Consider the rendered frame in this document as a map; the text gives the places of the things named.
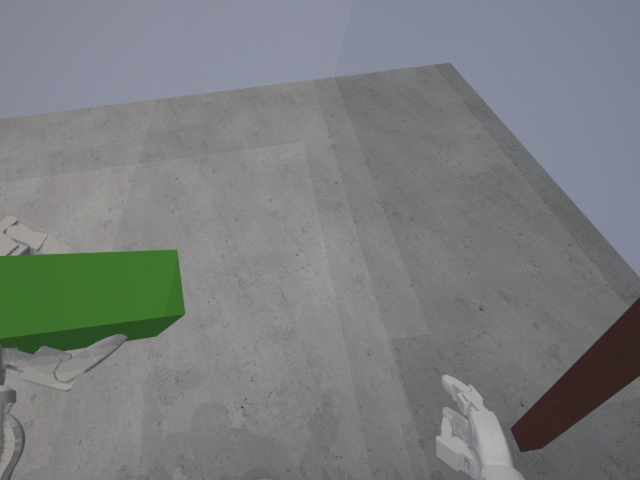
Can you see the left robot forearm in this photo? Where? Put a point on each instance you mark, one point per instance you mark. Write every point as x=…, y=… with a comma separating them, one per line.
x=12, y=435

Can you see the robot left hand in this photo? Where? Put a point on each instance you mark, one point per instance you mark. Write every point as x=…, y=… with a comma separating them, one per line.
x=48, y=367

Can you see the table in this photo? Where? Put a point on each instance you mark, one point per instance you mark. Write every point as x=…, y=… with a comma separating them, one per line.
x=609, y=365

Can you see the robot right hand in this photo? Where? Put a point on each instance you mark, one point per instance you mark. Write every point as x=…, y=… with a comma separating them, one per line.
x=481, y=441

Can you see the sponge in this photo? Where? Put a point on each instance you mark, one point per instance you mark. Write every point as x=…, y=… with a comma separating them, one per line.
x=71, y=301

